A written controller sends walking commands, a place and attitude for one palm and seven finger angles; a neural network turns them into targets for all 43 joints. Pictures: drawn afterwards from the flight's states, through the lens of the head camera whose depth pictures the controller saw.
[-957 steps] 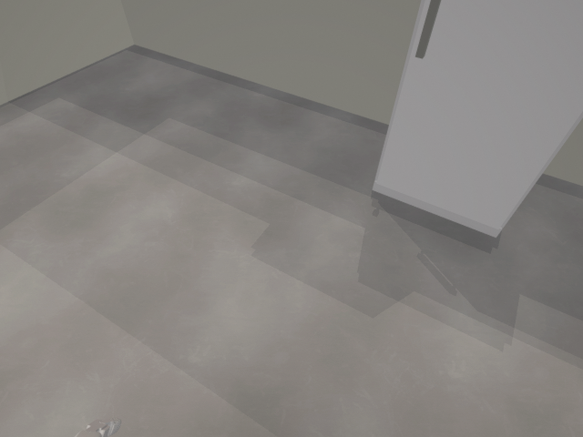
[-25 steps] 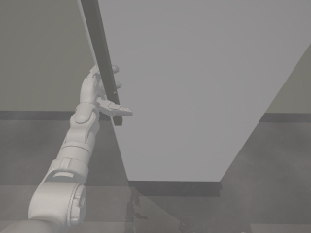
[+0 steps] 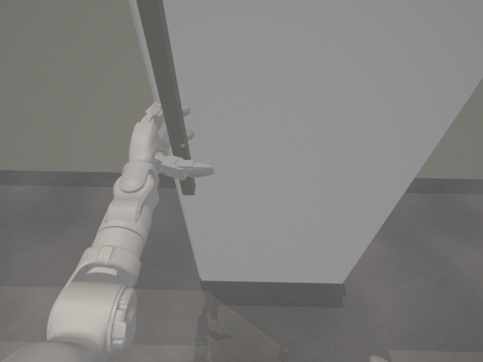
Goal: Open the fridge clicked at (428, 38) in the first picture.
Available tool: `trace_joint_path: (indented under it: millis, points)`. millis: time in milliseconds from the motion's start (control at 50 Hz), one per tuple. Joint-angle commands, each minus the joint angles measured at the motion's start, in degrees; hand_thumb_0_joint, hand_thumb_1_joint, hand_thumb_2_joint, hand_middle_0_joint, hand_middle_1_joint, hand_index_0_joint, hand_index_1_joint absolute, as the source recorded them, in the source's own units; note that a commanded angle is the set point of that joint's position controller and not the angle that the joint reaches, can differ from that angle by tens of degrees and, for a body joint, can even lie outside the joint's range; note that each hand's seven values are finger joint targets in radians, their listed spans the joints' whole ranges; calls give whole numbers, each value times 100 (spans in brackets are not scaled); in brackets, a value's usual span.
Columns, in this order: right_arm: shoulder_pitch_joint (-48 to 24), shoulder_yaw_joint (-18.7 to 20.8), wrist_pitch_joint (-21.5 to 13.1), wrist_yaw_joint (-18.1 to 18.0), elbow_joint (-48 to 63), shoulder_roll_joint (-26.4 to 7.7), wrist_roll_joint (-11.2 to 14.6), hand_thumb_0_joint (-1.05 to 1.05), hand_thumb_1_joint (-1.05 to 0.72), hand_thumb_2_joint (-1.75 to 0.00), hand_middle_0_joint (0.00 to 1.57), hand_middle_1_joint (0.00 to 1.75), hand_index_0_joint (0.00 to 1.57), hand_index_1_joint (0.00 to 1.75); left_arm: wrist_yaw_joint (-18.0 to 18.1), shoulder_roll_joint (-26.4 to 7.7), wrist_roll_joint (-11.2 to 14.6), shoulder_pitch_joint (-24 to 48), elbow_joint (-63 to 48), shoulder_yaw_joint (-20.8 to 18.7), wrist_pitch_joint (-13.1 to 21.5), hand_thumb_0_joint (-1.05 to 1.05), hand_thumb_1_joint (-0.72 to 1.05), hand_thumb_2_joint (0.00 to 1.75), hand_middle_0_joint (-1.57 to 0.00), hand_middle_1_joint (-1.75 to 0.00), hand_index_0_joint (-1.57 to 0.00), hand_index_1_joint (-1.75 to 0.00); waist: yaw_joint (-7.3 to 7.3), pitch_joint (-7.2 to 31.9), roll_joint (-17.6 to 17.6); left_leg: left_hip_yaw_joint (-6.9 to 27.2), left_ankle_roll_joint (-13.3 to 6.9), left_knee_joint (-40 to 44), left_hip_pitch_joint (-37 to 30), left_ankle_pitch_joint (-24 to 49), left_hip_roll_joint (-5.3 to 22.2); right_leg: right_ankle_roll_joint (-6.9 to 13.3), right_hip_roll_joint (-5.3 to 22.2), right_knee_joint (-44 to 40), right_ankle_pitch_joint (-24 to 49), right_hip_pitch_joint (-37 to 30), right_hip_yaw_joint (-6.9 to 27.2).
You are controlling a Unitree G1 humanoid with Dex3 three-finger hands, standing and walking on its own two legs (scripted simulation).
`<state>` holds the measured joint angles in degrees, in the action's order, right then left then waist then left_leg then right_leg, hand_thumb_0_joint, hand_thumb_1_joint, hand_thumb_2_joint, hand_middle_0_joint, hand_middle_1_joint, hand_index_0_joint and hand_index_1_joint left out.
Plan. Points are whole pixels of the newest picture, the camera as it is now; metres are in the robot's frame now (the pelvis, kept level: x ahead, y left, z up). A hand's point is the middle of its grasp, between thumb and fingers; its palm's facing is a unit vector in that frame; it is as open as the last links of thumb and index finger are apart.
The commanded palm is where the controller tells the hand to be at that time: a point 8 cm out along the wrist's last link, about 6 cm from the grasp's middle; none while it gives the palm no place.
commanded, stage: grip the handle and tug to test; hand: left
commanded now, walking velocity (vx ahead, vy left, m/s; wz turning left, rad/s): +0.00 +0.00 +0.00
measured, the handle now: (173, 93) +0.49 +0.12 +0.20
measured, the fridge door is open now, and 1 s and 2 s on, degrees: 0 0 11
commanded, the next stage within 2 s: pull the door a little, standing still in 1.22 s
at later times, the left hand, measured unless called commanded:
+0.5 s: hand (185, 144) +0.44 +0.10 +0.14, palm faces -0.03 -1.00 +0.01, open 6.0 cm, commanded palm +0.42 +0.16 +0.14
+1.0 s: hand (186, 145) +0.44 +0.10 +0.14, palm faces -0.01 -1.00 +0.01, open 6.0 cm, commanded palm +0.40 +0.16 +0.14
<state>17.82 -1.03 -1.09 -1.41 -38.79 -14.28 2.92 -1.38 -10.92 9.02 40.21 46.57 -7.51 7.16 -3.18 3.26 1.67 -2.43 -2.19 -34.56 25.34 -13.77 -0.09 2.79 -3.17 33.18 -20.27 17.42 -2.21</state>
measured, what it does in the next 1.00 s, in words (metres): stands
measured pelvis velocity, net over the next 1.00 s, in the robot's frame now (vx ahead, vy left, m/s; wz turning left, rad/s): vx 0.00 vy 0.00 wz -0.01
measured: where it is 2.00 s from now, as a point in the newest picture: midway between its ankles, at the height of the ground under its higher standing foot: outside the picture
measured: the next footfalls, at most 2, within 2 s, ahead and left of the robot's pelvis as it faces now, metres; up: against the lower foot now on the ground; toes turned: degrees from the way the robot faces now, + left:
none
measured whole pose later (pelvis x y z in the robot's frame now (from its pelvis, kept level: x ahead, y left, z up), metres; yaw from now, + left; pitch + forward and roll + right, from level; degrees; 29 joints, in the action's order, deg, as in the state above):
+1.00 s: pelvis +0.00 +0.00 +0.00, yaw -1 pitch +5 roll -1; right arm 19.0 -0.8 -1.7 -0.8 -38.8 -14.2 2.6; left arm 0.4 -10.7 8.8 39.1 45.7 -7.6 8.0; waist -3.5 3.8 2.0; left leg -3.0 -2.1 -34.3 25.2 -13.7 0.1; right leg 2.9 -3.3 33.3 -20.2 17.8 -1.5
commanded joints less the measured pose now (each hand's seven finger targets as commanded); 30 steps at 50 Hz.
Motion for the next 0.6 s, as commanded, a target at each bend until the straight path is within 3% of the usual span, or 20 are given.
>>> trace_joint_path:
  millis: [0,20,40,140,180,220,240,280,380,400,440,460,480,580]
  points:
    - [-35,306,-272,-14,636,-740,-22,0,-90,-90,20,30,20,30,61,-794,2,2898,-1550,-122,518,0,1,52,-35,-127,-35,-127,-31,1868,-46,359,-38,116,-2047,1199,45,-156,78,-451,1945,572,173]
    - [-24,302,-293,5,639,-732,-21,0,-90,-90,20,30,20,30,53,-602,4,2881,-1619,47,546,0,6,54,-36,-128,-36,-128,-67,1881,-48,383,-35,103,-2132,1285,57,-150,62,-432,1964,622,149]
    - [36,327,-299,5,645,-749,-34,0,-90,-90,20,30,20,30,76,-671,24,2727,-1580,-61,574,0,11,56,-36,-129,-36,-129,-35,1952,-271,384,-52,78,-2112,1392,60,-162,65,-427,2056,508,139]
    - [18,314,-243,13,665,-779,-31,0,-90,-90,20,30,20,30,107,-800,-8,2453,-1334,-178,387,0,34,66,-39,-132,-39,-132,14,1638,-482,327,-64,167,-1765,1168,48,-185,81,-494,1993,393,153]
    - [-59,298,-211,1,685,-774,-9,0,-90,-90,20,30,20,30,126,-899,-38,2535,-1381,-229,313,0,43,70,-40,-133,-40,-133,14,1573,-389,298,-67,186,-1703,1075,34,-184,95,-517,2001,402,200]
    - [-63,296,-217,6,695,-739,-10,0,-90,-90,20,30,20,30,114,-637,-59,2758,-1495,21,299,0,53,74,-41,-135,-41,-135,-66,1527,-302,320,-56,193,-1796,1069,52,-176,83,-524,1919,518,171]
    - [-23,319,-224,-2,720,-747,-15,0,-90,-90,20,30,20,30,135,-618,-39,2705,-1557,1,336,0,57,76,-42,-135,-42,-135,-47,1632,-349,334,-61,158,-1864,1138,53,-173,82,-511,1896,473,153]
    - [-66,315,-248,7,693,-742,-18,0,-90,-90,20,30,20,30,143,-589,-19,2869,-1708,41,387,0,67,80,-43,-137,-43,-137,-61,1748,-104,361,-40,148,-2045,1168,61,-158,68,-501,1867,592,167]
    - [-27,295,-224,-23,647,-774,-31,0,-90,-90,20,30,20,30,128,-923,-16,2717,-1446,-238,405,0,90,90,-45,-140,-45,-140,-17,1751,-409,354,-49,182,-1837,1109,51,-164,75,-506,1917,401,188]
    - [-59,296,-237,-24,658,-749,-18,0,-90,-90,20,30,20,30,96,-716,-1,2835,-1469,-53,399,0,90,90,-45,-140,-45,-140,-76,1693,-308,320,-60,166,-1872,1107,44,-178,74,-524,1952,480,202]
    - [12,298,-229,-39,632,-764,-24,0,-90,-90,20,30,20,30,93,-769,-13,2843,-1288,-87,392,0,90,90,-45,-140,-45,-140,-94,1612,-363,330,-64,158,-1802,1042,49,-184,83,-554,1838,491,187]
    - [1,299,-222,-44,598,-782,-16,0,-90,-90,20,30,20,30,112,-966,-34,2909,-1260,-240,404,0,90,90,-45,-140,-45,-140,-73,1621,-341,365,-52,183,-1802,984,57,-171,79,-544,1764,536,186]
    - [-18,294,-230,-36,617,-761,-19,0,-90,-90,20,30,20,30,103,-763,-34,3001,-1311,-61,405,0,90,90,-45,-140,-45,-140,-117,1630,-288,360,-52,187,-1841,959,51,-176,77,-547,1729,585,184]
    - [15,301,-236,-27,556,-763,-27,0,-90,-90,20,30,20,30,195,-852,-49,3116,-1180,-167,417,0,90,90,-45,-140,-45,-140,-112,1663,-260,373,-44,167,-1834,923,48,-175,83,-547,1669,621,189]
